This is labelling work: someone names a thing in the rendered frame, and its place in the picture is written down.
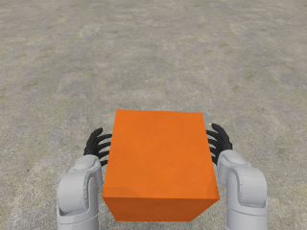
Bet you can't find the right robot hand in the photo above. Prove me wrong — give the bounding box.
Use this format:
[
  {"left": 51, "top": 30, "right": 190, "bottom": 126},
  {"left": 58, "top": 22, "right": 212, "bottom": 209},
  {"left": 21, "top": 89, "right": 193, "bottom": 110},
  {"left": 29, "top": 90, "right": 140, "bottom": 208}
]
[{"left": 206, "top": 123, "right": 233, "bottom": 166}]

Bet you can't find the robot left forearm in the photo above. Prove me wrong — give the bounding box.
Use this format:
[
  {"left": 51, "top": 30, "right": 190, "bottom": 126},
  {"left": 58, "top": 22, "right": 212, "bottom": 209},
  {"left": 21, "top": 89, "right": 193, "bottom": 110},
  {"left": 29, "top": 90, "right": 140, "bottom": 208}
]
[{"left": 57, "top": 154, "right": 104, "bottom": 230}]

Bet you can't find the left robot hand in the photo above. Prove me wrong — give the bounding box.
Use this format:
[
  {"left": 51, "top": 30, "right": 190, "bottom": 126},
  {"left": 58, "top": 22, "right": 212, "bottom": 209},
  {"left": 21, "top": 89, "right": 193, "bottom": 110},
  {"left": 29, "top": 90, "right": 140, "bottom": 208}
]
[{"left": 83, "top": 127, "right": 112, "bottom": 167}]

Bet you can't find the carton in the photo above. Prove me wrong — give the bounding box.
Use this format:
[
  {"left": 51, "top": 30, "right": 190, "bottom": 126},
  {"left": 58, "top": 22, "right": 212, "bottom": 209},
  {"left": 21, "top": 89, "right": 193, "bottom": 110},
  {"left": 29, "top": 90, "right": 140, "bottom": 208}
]
[{"left": 102, "top": 109, "right": 220, "bottom": 222}]

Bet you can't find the robot right forearm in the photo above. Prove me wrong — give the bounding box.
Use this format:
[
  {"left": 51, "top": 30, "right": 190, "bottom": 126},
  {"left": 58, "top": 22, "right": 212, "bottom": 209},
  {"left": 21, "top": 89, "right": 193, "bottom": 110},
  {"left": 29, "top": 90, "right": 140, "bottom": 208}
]
[{"left": 217, "top": 149, "right": 269, "bottom": 230}]

